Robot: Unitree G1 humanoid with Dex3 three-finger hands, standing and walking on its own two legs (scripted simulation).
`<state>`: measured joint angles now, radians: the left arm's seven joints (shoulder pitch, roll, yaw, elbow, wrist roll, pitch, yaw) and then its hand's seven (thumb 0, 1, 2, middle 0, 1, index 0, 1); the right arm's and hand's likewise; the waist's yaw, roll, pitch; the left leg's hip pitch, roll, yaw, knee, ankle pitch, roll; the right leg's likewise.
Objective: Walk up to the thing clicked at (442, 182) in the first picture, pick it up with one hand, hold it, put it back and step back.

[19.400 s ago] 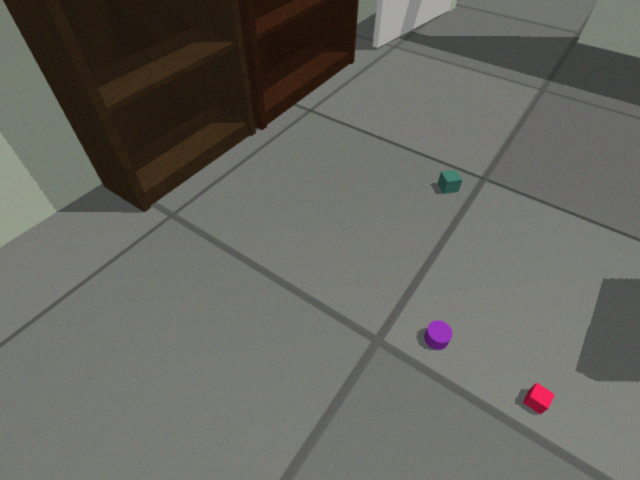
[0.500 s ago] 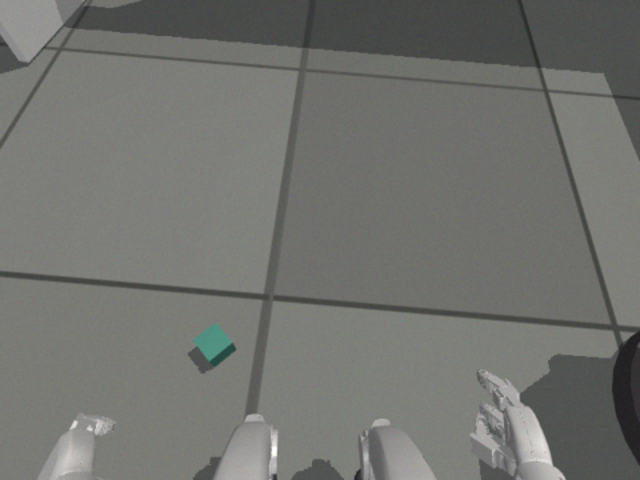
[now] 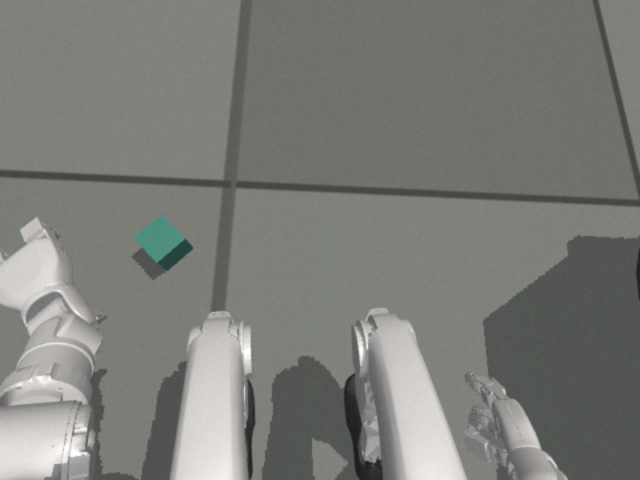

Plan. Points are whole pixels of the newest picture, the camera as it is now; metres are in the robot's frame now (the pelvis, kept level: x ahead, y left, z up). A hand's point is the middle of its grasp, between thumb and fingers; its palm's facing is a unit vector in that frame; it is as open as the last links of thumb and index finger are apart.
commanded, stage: rise first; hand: left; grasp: from above
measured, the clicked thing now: (164, 243) +0.50 +0.30 -0.43
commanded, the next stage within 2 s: none
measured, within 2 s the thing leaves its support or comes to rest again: neither
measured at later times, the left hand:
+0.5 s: hand (109, 260) +0.42 +0.33 -0.25, palm faces -0.27 -0.29 -0.92, open 13.1 cm
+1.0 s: hand (125, 248) +0.45 +0.33 -0.29, palm faces -0.23 -0.32 -0.92, open 12.9 cm
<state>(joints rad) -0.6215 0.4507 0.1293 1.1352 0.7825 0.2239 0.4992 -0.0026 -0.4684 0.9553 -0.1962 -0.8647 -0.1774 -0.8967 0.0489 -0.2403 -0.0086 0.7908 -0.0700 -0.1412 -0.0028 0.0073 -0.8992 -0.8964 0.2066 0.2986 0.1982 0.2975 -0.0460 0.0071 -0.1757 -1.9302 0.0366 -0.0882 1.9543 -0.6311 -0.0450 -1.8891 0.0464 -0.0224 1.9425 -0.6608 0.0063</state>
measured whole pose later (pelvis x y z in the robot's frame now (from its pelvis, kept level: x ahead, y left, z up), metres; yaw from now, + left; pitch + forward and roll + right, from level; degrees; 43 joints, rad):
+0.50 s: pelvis +0.00 +0.01 -0.09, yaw -3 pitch +35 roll -6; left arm -0.90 0.60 0.24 1.46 0.87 0.20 0.51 0.00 -0.40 0.96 -0.25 -0.89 -0.23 -0.91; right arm 0.14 -0.25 0.02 0.86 -0.12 -0.21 0.15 0.00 -0.90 -0.90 0.21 0.30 0.20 0.30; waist -0.17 0.02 -0.11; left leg -2.21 0.03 -0.11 2.26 -0.67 -0.02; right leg -2.14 0.06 -0.03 2.21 -0.69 0.04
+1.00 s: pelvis +0.00 +0.01 -0.14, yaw -5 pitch +33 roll -6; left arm -1.03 0.72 0.35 1.59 0.89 0.18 0.53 0.00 -0.37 0.93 -0.24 -0.96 -0.25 -0.96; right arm 0.14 -0.29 0.07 0.86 -0.16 -0.24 0.23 0.00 -0.91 -0.90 0.20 0.30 0.19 0.30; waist -0.21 0.01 -0.02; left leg -2.33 0.03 -0.15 2.42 -0.68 -0.04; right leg -2.26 0.08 -0.06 2.36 -0.69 0.04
